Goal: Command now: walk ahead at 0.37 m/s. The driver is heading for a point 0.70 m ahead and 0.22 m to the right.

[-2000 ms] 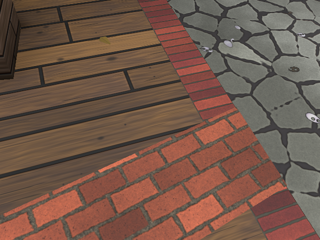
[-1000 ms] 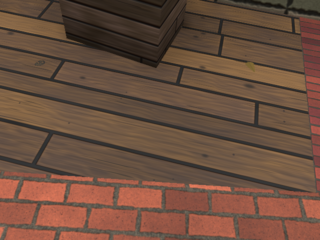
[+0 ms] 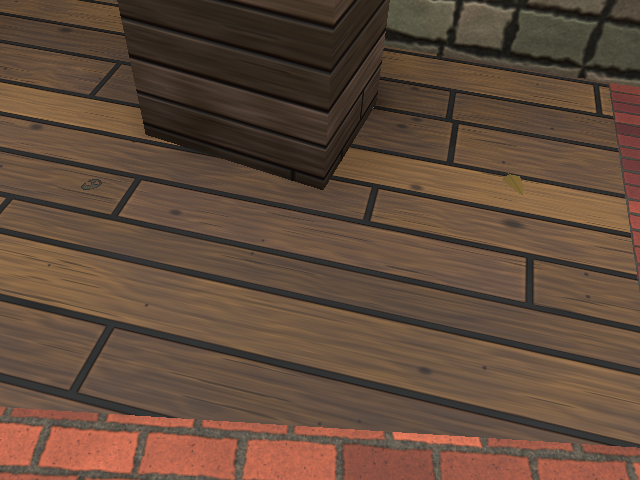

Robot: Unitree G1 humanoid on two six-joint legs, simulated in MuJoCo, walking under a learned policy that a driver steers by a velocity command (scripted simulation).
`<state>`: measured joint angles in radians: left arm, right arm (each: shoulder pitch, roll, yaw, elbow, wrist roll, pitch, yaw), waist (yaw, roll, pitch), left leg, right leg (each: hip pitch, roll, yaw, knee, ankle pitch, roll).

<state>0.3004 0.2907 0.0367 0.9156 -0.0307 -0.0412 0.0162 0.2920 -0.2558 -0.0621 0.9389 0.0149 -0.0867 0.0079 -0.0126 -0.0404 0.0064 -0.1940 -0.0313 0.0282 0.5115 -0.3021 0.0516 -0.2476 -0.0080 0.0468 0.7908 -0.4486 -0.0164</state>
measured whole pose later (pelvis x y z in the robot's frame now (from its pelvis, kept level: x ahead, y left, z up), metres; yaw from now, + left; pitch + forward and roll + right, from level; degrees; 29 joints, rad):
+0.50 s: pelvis +0.25 -0.05 -0.01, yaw -8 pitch +1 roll +0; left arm 0.09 0.28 0.05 0.76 -0.02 -0.07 -0.04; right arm 0.34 -0.26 -0.02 0.91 0.01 -0.10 0.00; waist -0.02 0.00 0.07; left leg -0.22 0.00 -0.03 1.18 -0.40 0.02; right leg -0.44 0.09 -0.03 0.56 -0.14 -0.10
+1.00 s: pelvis +0.54 -0.05 +0.00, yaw -25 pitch +2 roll +1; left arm 0.35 0.30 0.05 0.77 -0.02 -0.03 0.01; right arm 0.13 -0.27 -0.04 0.70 -0.01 -0.12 0.00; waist 0.04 -0.03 0.02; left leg -0.36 -0.02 0.00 0.49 -0.16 0.01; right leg -0.36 0.07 0.12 1.14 -0.45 -0.02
